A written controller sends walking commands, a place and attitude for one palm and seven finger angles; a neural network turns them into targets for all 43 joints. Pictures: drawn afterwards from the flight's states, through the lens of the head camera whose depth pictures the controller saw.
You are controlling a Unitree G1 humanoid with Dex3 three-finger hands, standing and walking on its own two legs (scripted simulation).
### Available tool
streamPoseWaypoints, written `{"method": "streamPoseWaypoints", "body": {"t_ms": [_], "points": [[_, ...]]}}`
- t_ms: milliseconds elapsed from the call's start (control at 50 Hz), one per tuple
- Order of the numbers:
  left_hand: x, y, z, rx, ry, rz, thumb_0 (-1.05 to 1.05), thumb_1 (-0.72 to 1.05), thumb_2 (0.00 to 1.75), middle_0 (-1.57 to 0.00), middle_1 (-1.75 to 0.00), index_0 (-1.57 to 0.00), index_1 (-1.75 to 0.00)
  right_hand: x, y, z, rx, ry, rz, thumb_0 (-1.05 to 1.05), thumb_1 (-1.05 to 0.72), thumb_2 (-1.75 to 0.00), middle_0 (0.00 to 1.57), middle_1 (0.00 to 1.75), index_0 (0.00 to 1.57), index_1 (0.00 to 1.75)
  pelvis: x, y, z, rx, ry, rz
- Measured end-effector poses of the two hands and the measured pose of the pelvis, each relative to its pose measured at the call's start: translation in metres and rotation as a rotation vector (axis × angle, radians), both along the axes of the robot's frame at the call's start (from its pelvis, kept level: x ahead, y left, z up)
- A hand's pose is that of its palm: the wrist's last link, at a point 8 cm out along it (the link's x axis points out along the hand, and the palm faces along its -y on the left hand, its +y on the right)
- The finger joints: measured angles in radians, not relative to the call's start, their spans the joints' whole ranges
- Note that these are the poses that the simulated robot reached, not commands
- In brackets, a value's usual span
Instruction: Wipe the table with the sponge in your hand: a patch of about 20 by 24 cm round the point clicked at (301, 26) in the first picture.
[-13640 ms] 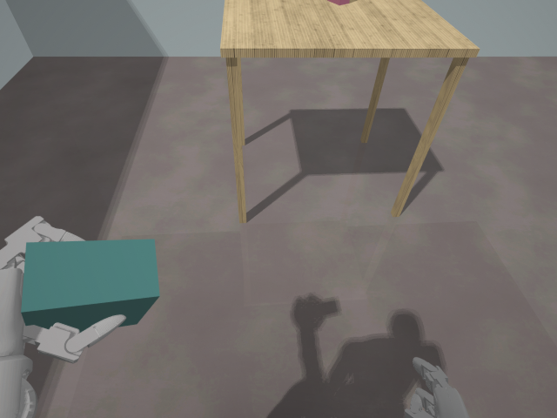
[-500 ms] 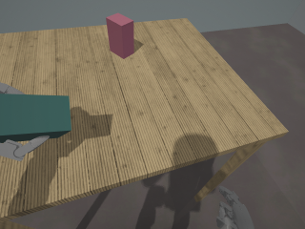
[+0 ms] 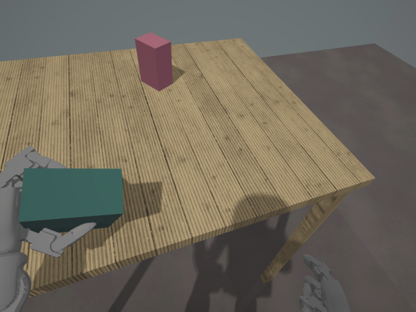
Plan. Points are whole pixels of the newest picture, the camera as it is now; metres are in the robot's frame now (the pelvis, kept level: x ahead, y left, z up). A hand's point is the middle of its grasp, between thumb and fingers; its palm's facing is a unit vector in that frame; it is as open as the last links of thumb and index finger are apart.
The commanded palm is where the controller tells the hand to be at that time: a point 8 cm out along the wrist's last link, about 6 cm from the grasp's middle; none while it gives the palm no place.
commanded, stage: come to a stop and stand still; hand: left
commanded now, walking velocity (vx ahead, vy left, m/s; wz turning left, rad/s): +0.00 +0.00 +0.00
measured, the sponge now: (87, 202) +0.23 +0.21 +0.14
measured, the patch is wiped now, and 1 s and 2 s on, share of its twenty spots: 0.00 0.00 0.00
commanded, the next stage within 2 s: look again from close up in 0.26 s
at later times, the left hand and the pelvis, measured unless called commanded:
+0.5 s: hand (42, 198) +0.22 +0.26 +0.16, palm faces +0.40 -0.85 -0.35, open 10.1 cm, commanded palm +0.16 +0.30 +0.18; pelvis +0.01 +0.01 +0.00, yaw +1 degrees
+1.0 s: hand (38, 176) +0.24 +0.27 +0.18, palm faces +0.36 -0.76 -0.54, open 10.1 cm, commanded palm +0.17 +0.30 +0.20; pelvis +0.00 +0.00 -0.01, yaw +2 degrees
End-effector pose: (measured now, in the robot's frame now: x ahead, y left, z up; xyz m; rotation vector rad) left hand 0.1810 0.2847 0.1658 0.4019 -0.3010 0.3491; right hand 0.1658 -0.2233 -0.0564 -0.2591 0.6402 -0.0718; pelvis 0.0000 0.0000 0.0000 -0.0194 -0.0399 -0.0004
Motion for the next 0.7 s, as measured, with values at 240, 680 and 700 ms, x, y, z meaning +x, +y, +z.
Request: {"method": "streamPoseWaypoints", "body": {"t_ms": [240,680,700], "points": [[0.004,0.011,0.004,0.037,0.025,0.006,-0.01,-0.5,1.03,-0.74,-1.34,-0.74,-1.34,0.011,0.008,-0.002,0.004,0.028,0.002,0.01,-0.91,-0.9,0.2,0.3,0.2,0.3,0.008,0.005,0.001,-0.004,0.003,0.007],[0.001,0.023,0.004,0.026,0.026,0.023,-0.01,-0.5,1.03,-0.74,-1.34,-0.74,-1.34,0.016,0.028,-0.004,0.014,0.041,0.011,0.01,-0.91,-0.9,0.2,0.3,0.2,0.3,0.007,0.017,0.0,-0.005,-0.003,0.017],[0.001,0.023,0.004,0.029,0.027,0.023,-0.01,-0.5,1.03,-0.74,-1.34,-0.74,-1.34,0.016,0.028,-0.004,0.015,0.043,0.01,0.01,-0.91,-0.9,0.2,0.3,0.2,0.3,0.007,0.017,0.0,-0.005,-0.004,0.017]]}}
